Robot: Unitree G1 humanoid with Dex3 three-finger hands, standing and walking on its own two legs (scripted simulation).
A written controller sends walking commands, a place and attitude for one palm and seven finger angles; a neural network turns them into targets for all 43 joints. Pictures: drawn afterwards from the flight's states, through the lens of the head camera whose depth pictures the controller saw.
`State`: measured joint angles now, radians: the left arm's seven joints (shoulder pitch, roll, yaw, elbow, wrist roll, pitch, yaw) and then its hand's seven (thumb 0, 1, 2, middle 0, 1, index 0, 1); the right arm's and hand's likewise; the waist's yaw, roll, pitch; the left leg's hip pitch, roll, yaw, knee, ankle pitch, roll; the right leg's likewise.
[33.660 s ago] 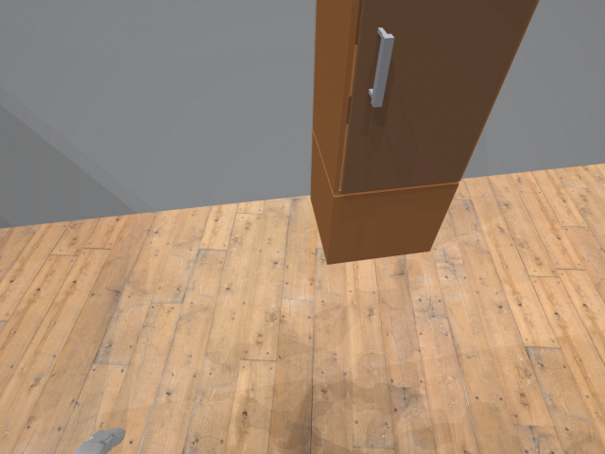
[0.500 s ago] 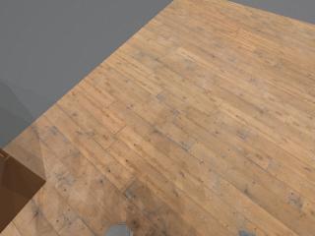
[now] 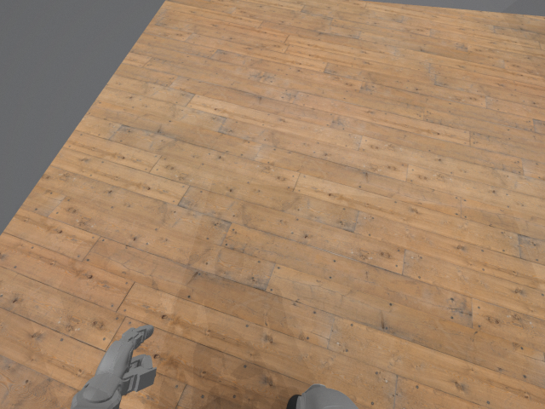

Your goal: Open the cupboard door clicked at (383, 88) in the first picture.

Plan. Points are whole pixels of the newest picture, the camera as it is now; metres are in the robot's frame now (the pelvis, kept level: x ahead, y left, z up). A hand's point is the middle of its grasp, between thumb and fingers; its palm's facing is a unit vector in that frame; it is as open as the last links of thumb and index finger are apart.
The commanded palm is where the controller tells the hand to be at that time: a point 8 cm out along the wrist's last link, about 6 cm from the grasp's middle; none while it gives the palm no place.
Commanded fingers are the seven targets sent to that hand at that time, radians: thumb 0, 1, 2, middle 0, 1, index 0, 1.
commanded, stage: walk to a spot facing it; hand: left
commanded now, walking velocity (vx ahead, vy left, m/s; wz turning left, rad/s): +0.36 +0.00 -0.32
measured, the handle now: out of the picture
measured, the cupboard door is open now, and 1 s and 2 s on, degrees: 44 44 44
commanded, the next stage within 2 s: turn to face it in 0.72 s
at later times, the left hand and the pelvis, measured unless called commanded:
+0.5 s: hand (154, 344) +0.24 +0.21 -0.16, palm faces -0.09 -0.98 -0.19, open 7.3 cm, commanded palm none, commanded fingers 0.00 0.90 0.90 -0.20 -0.30 -0.20 -0.30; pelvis +0.23 +0.01 +0.01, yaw -10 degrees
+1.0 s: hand (236, 197) +0.56 +0.08 -0.15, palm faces -0.25 -0.95 -0.19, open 7.3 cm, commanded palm none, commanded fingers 0.00 0.90 0.90 -0.20 -0.30 -0.20 -0.30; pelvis +0.44 -0.08 +0.03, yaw -15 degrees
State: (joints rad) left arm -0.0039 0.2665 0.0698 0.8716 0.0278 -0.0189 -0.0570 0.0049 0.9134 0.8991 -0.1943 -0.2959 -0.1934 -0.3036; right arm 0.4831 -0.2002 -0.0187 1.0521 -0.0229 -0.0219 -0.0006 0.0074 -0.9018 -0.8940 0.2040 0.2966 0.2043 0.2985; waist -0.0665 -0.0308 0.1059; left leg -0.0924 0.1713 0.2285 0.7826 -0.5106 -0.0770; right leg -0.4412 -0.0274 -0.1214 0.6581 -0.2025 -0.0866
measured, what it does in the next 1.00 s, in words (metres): walks ahead: left foot, then right foot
